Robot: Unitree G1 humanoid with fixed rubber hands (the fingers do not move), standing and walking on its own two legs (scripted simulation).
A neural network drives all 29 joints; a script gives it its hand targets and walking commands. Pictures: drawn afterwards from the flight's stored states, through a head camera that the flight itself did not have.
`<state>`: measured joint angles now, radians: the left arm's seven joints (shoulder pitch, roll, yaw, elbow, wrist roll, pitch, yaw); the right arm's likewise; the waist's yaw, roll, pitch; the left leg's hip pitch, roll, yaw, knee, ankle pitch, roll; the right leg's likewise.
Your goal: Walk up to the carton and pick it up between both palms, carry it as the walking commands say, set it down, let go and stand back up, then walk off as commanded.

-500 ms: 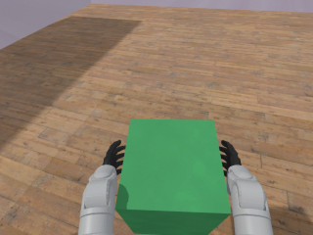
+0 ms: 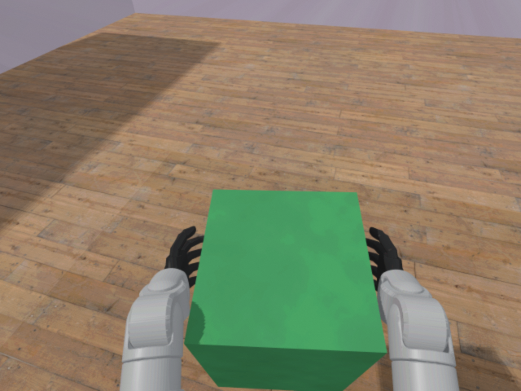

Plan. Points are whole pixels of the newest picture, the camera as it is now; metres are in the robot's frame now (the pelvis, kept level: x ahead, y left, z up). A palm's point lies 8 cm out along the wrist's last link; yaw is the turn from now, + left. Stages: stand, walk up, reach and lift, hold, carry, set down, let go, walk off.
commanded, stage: carry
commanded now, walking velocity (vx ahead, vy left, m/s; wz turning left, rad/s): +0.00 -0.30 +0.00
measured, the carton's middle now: (281, 298) +0.29 +0.01 -0.01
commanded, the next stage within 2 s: none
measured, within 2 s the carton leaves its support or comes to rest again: neither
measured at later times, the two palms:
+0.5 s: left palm (263, 290) +0.26 +0.04 +0.07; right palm (485, 290) +0.26 -0.27 +0.08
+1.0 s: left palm (388, 294) +0.25 -0.14 +0.08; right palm out of the picture +0.24 -0.45 +0.08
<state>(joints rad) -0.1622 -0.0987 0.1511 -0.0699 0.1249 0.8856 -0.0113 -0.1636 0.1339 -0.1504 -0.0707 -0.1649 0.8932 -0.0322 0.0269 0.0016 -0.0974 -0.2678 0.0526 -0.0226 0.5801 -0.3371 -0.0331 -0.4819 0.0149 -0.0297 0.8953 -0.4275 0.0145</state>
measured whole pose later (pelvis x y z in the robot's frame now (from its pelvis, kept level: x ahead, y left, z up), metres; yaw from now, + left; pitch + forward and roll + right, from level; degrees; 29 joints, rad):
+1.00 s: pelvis -0.01 -0.28 -0.01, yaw -1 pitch +5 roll -2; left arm -0.12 -0.13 0.10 -0.41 0.10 1.19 0.05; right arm -0.12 0.13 -0.14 -0.41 -0.09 1.20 -0.08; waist -0.01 0.01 -0.09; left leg -0.40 0.05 0.18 0.68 -0.38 0.04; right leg -0.44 0.01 -0.15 0.62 -0.26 -0.07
